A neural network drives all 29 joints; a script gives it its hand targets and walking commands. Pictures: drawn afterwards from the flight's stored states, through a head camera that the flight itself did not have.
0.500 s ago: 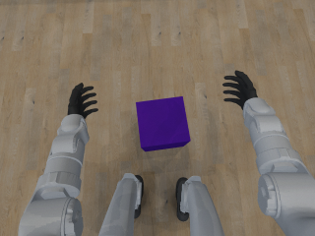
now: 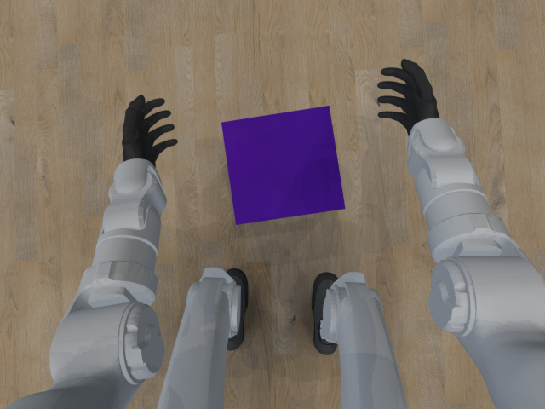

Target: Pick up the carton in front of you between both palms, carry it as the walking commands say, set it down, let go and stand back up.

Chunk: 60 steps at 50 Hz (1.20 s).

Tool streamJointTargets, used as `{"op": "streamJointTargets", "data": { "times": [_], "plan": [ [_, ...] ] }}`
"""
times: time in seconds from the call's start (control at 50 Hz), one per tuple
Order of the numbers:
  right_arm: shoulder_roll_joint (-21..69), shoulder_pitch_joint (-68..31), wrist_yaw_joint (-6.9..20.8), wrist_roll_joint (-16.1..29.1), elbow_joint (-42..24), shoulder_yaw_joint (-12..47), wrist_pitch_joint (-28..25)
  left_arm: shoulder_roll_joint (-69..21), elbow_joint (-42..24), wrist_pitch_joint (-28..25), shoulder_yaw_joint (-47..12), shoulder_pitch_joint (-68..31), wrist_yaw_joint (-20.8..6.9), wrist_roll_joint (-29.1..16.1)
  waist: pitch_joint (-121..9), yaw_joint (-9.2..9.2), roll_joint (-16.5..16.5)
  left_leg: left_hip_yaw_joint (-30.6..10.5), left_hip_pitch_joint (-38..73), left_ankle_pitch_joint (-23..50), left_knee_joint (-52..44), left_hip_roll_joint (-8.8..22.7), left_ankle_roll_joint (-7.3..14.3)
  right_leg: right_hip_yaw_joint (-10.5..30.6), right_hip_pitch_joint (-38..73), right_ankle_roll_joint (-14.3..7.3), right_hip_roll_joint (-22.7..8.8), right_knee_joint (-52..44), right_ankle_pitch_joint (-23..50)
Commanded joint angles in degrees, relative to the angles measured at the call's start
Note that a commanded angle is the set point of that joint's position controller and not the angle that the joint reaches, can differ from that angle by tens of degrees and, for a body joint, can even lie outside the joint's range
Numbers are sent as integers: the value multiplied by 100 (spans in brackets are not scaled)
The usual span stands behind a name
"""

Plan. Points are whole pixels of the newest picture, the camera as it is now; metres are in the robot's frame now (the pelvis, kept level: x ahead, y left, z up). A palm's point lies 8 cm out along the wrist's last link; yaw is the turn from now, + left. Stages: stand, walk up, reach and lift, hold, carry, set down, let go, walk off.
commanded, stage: reach and lift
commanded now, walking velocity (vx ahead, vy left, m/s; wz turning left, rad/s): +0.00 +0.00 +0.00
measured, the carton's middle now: (283, 173) +0.46 +0.00 -0.44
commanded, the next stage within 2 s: none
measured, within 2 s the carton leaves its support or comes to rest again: leaves its support in 1.44 s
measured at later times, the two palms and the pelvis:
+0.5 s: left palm (187, 178) +0.44 +0.19 -0.34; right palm (374, 154) +0.49 -0.18 -0.35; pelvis -0.05 +0.01 -0.17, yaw +1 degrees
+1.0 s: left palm (192, 173) +0.45 +0.19 -0.36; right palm (362, 154) +0.49 -0.16 -0.37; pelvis -0.04 +0.01 -0.19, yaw +2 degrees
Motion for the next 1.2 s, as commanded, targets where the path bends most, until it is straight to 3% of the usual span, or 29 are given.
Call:
{"op": "streamJointTargets", "data": {
  "times": [0.0,0.08,0.18,0.28,0.38,0.48,0.58,0.68,0.74,0.94,1.08,1.12,1.18],
  "plan": [
    [-618,-1111,-150,311,-713,267,-224,617,-523,-243,-229,-699,83,-292,-5425,62,-464,375,1709,2449,381,-510,-224,181,3426,196,305,268,2913],
    [-884,-1284,-263,712,-992,606,-254,851,-733,-251,-568,-859,223,-712,-5985,50,-556,360,1640,2481,1026,-506,-231,115,3374,208,300,989,2905],
    [-1228,-1841,-335,1056,-1127,795,-176,1024,-887,-106,-837,-1385,378,-1065,-6022,41,-533,387,1635,1794,1573,-440,-223,-17,2899,205,257,1539,1899],
    [-1373,-2382,-339,1254,-447,947,-81,1076,-415,16,-967,-2008,459,-1212,-5100,39,-449,341,1164,714,1940,-326,-190,-21,2008,147,141,1881,635],
    [-1430,-2873,-335,1418,416,1177,-163,1177,346,-54,-1033,-2594,447,-1244,-4187,68,-336,277,791,274,2343,-239,-169,84,1319,112,15,2209,74],
    [-1564,-3349,-388,1590,808,1365,-336,1341,802,-216,-1194,-3128,435,-1396,-3983,75,-295,233,758,382,2752,-197,-160,157,1231,68,-40,2591,146],
    [-1610,-3479,-446,1717,591,1590,-504,1022,1293,-315,-1686,-3130,341,-1971,-4269,-154,-493,230,645,799,3072,-249,-174,138,1728,39,-76,2903,702],
    [-1679,-3494,-442,1652,167,1567,-525,875,1033,-394,-1853,-3064,414,-2200,-4798,-287,-612,306,756,1191,3230,-344,-205,91,2251,49,-75,3092,1242],
    [-1480,-3223,-436,1614,134,1530,-477,850,983,-399,-1827,-2907,438,-2155,-4788,-300,-633,364,623,1223,3224,-400,-206,102,2420,75,-39,3079,1411],
    [-1142,-3042,-364,1518,722,1440,-513,791,1174,-450,-1540,-2885,471,-1675,-3503,-143,-289,242,274,937,3071,-450,-185,198,1205,47,0,2939,855],
    [-455,-3470,-370,1446,802,1715,-577,-136,1194,-480,-1725,-3355,440,-1587,-3497,-290,-293,203,524,853,3013,-619,-186,159,1165,6,90,2775,643],
    [108,-3619,-313,1373,866,1846,-567,-513,1330,-481,-1607,-3426,404,-1392,-3444,-192,-326,210,566,810,3010,-689,-165,138,1086,6,142,2742,556],
    [2142,-4389,84,1376,774,2271,-487,-2302,1298,-410,-1887,-4304,0,-1167,-3461,-113,-386,220,376,895,3116,-806,-96,161,1003,-24,279,2807,693]
  ]
}}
